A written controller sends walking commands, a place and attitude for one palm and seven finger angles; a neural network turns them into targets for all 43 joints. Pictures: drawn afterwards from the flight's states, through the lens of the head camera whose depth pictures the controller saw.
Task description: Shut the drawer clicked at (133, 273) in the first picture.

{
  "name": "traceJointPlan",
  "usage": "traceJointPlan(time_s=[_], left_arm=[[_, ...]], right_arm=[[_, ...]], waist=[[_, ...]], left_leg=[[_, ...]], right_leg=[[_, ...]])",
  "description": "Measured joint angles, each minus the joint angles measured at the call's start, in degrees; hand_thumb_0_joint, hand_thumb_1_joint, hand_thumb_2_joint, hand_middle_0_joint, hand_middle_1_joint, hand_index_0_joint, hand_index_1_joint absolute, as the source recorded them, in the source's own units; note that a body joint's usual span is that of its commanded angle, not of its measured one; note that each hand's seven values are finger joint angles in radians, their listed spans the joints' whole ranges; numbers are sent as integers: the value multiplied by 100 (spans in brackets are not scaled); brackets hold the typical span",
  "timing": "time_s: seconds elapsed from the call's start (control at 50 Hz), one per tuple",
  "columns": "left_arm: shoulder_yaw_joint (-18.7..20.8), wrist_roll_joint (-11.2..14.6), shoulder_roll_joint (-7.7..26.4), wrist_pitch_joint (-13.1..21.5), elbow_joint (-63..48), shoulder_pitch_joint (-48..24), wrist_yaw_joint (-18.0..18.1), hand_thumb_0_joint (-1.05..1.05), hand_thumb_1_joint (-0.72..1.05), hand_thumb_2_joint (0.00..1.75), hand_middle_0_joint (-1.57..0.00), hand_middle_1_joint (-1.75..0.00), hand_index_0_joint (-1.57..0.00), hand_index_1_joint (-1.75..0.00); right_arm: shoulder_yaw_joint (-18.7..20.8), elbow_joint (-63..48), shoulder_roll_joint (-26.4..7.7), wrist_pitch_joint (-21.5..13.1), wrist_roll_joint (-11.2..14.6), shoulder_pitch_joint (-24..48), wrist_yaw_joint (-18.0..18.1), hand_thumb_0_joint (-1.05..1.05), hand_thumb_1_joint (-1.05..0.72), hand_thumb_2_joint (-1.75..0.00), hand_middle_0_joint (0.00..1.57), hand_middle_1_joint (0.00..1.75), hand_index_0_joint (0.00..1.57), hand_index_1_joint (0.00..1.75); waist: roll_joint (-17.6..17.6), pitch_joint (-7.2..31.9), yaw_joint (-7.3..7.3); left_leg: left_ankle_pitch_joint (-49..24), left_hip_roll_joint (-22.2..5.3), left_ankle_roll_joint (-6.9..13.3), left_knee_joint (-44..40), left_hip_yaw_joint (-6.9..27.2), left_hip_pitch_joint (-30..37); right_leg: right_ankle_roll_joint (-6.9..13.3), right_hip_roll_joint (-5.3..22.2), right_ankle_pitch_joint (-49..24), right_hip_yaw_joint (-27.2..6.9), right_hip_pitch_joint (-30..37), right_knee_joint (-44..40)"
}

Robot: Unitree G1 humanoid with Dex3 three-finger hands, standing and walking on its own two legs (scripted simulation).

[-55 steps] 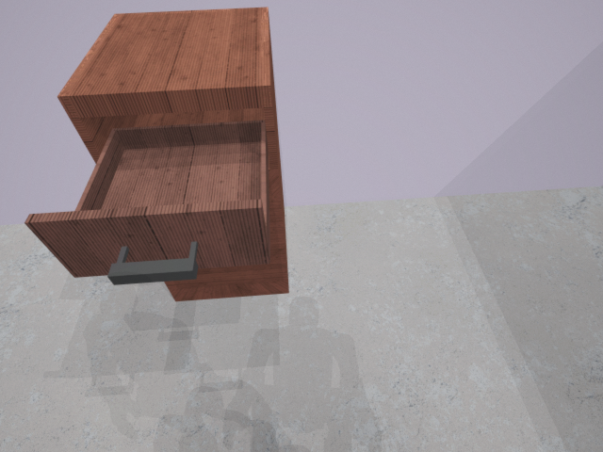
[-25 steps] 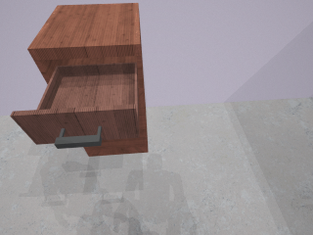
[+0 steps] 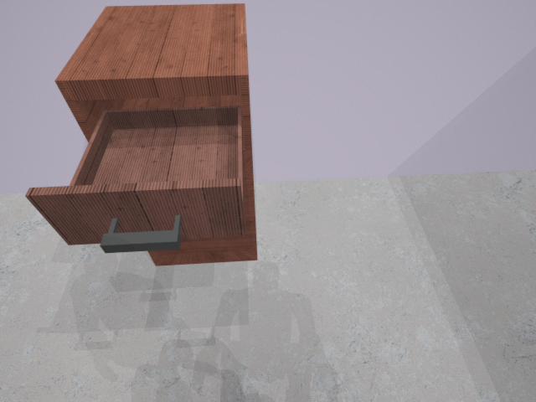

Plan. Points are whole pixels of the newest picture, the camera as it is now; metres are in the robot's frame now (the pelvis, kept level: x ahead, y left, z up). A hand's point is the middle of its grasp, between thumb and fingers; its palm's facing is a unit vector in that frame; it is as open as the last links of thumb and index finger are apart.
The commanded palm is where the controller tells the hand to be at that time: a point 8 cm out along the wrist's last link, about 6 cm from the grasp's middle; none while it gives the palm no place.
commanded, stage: turn to face it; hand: left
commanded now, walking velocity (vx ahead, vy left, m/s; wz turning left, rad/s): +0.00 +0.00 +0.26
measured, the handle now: (144, 231) +0.42 +0.27 -0.05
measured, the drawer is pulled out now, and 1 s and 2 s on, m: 0.30 0.30 0.30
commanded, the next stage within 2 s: take the last steps up to it in 0.02 s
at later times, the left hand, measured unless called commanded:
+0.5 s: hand out of the picture +0.00 +0.19 -0.19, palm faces +0.12 -0.98 -0.18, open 7.4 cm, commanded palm none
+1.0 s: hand out of the picture +0.09 +0.18 -0.19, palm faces +0.21 -0.95 -0.22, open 7.4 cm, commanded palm none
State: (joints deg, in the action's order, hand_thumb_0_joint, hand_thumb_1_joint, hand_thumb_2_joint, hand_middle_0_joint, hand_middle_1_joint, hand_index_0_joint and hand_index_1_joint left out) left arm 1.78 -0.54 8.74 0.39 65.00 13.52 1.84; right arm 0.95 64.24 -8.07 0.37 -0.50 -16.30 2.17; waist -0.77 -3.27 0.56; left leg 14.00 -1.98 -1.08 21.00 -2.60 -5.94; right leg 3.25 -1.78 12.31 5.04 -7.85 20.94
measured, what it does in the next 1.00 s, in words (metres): walks ahead: left foot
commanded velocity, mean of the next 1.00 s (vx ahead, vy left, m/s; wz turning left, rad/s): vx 0.03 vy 0.02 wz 0.08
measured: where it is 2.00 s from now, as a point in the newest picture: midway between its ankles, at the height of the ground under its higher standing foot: outside the picture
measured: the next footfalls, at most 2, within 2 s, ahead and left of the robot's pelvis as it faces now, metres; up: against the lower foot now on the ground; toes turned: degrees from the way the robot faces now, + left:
left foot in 0.86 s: +0.16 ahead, +0.16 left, +0.00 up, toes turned +13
left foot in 1.34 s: +0.16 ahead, +0.13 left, +0.00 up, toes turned +6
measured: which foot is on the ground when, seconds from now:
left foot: down 0.00-0.62, up 0.64-0.84, down 0.86-1.00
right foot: down 0.00-1.00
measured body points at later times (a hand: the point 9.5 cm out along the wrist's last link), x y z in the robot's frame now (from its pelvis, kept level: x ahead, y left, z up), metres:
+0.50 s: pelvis +0.03 +0.02 -0.01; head +0.05 +0.02 +0.44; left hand -0.01 +0.24 -0.18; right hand +0.00 -0.19 -0.17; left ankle -0.03 +0.13 -0.75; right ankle -0.01 -0.08 -0.74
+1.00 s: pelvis +0.13 +0.01 -0.02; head +0.19 +0.01 +0.43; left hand +0.08 +0.23 -0.17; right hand +0.22 -0.21 -0.18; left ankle +0.12 +0.15 -0.75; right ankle +0.07 -0.09 -0.74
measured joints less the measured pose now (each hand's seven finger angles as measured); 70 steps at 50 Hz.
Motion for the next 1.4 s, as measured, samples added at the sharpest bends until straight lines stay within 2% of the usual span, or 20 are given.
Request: traceJointPlan(time_s=[0.34,0.48,0.54,0.58,0.64,0.7,0.74,0.8,0.86,0.92,0.98,1.0,1.04,1.08,1.1,1.16,1.2,1.28,1.34,1.4], left_arm=[[119,-62,-19,-116,-77,179,-50,1,91,90,-20,-30,-20,-30],[163,-71,45,-145,28,388,-99,1,91,90,-20,-30,-20,-30],[142,-60,29,-130,3,284,-113,1,91,90,-20,-30,-20,-30],[143,-42,4,-90,-73,170,-130,1,91,90,-20,-30,-20,-30],[173,-47,-62,81,-243,60,-125,1,91,90,-20,-30,-20,-30],[169,-62,-108,180,-331,118,-77,1,91,90,-20,-30,-20,-30],[181,-81,-129,177,-320,216,-36,0,91,90,-20,-30,-20,-30],[148,-82,-176,127,-233,347,-15,0,91,90,-20,-30,-20,-30],[101,-47,-261,45,-141,458,-4,0,91,90,-20,-30,-20,-30],[94,-20,-238,-104,-122,456,53,1,91,90,-20,-30,-20,-30],[121,5,-158,-196,-212,256,70,1,91,90,-20,-30,-20,-30],[133,5,-133,-204,-264,162,66,1,91,90,-20,-30,-20,-30],[161,-23,-74,-161,-392,17,54,1,91,90,-20,-30,-20,-30],[182,-72,-32,-107,-500,-52,45,1,91,90,-20,-30,-20,-30],[176,-87,1,-81,-536,-65,40,1,91,90,-20,-30,-20,-30],[159,-118,67,-74,-586,-77,56,0,91,90,-20,-30,-20,-30],[147,-122,92,-84,-599,-80,54,0,91,90,-20,-30,-20,-30],[130,-102,112,-70,-603,-77,55,0,91,90,-20,-30,-20,-30],[118,-38,99,-62,-561,-68,49,0,91,90,-20,-30,-20,-30],[114,-21,79,-100,-469,-126,67,1,91,90,-20,-30,-20,-30]], right_arm=[[45,-83,80,117,-75,-94,-83,1,-91,-90,20,30,20,30],[33,-33,216,-68,-90,-415,-35,0,-91,-90,20,30,20,30],[18,22,272,-138,-88,-580,28,0,-91,-90,20,30,20,30],[-1,75,298,-141,-81,-707,46,0,-91,-90,20,30,20,30],[-4,178,299,-46,-22,-823,22,0,-91,-90,20,30,20,30],[77,243,273,78,-19,-730,-30,1,-91,-90,20,30,20,30],[118,178,233,110,-12,-546,-54,1,-91,-90,20,30,20,30],[127,-56,150,74,17,-146,-70,1,-91,-90,20,30,20,30],[150,-244,-37,-21,-19,203,-21,2,-93,-90,20,30,20,30],[178,-385,-117,-83,1,420,6,2,-94,-90,20,30,20,30],[163,-503,-129,-60,-6,640,58,1,-93,-90,20,30,20,30],[160,-539,-137,-39,-12,710,69,1,-93,-90,20,30,20,30],[169,-583,-159,18,1,822,69,1,-93,-90,20,30,20,30],[208,-594,-194,130,32,879,37,1,-92,-90,20,30,20,30],[228,-590,-202,195,41,903,16,1,-92,-90,20,30,20,30],[270,-566,-204,331,47,985,-15,1,-92,-90,20,30,20,30],[269,-572,-193,339,57,1036,-37,1,-91,-90,20,30,20,30],[221,-591,-159,255,66,1041,-73,1,-91,-90,20,30,20,30],[179,-561,-154,132,44,953,-76,1,-91,-90,20,30,20,30],[131,-415,-104,80,12,814,-45,0,-91,-90,20,30,20,30]], waist=[[1,67,-65],[242,101,-53],[200,29,18],[117,-21,62],[-59,-75,54],[-68,-28,-30],[20,-20,-92],[124,-94,-127],[104,-222,-127],[241,-227,-146],[268,-322,-163],[232,-380,-162],[123,-477,-162],[-41,-465,-147],[-62,-430,-151],[-50,-330,-167],[-28,-303,-160],[2,-270,-135],[-40,-245,-98],[50,-214,-120]], left_leg=[[401,121,99,749,312,-337],[645,274,187,799,253,-248],[645,327,198,665,329,-148],[665,342,164,627,447,-101],[1032,281,150,1344,494,-346],[1563,177,142,2683,201,-930],[1545,81,125,2902,22,-1202],[937,-52,61,2146,-109,-1349],[-407,-106,71,1184,-137,-1192],[166,-21,62,1246,-247,-1091],[204,36,-5,1061,-270,-989],[146,43,-16,1000,-248,-967],[103,22,-38,1015,-184,-968],[257,-41,-31,1324,-73,-1096],[643,2,-22,1658,3,-1191],[1297,150,4,2645,166,-1393],[1383,174,-1,2825,171,-1371],[1020,126,-15,1940,102,-1006],[-54,40,37,835,113,-561],[369,28,-26,750,121,-426]], right_leg=[[-55,156,420,303,-118,550],[-94,319,839,182,-306,1162],[-85,313,1199,33,-565,1676],[-75,303,1121,0,-582,1456],[-71,281,705,147,-391,1107],[-64,287,903,301,-96,890],[-71,301,881,288,93,662],[-106,312,871,229,257,490],[-191,300,1145,176,248,840],[-289,420,1403,36,11,1455],[-308,404,1762,-144,-293,1793],[-296,388,1685,-166,-359,1727],[-199,347,954,-142,-373,1364],[-52,256,906,-42,-295,1265],[-10,247,965,-29,-263,1211],[52,240,928,-61,-170,970],[80,217,819,-101,-118,798],[79,138,719,-119,-78,636],[51,17,840,-62,-135,835],[63,9,862,-42,-43,797]])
